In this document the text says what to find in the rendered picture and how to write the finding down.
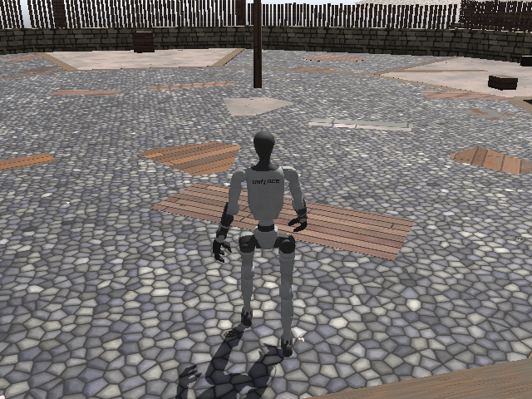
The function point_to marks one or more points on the left robot forearm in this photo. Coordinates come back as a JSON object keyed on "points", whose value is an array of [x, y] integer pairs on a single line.
{"points": [[224, 225]]}

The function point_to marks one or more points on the robot right foot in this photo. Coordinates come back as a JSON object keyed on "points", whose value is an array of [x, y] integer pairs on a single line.
{"points": [[287, 348]]}

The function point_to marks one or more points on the robot left upper arm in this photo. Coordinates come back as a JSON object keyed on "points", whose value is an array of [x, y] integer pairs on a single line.
{"points": [[235, 187]]}

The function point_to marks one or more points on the robot foot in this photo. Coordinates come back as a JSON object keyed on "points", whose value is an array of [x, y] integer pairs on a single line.
{"points": [[247, 319], [287, 348]]}

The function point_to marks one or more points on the right robot hand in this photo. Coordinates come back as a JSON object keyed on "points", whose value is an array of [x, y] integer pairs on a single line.
{"points": [[299, 228]]}

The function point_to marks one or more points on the right robot forearm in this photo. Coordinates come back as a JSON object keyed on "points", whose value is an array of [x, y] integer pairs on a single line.
{"points": [[302, 213]]}

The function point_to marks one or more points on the robot left foot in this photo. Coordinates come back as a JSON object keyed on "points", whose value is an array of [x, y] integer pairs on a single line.
{"points": [[247, 319]]}

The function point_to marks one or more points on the left robot hand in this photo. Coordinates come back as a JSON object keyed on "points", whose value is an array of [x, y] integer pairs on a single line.
{"points": [[217, 251]]}

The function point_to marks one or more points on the robot right upper arm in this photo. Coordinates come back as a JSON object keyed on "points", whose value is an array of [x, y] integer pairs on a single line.
{"points": [[291, 175]]}

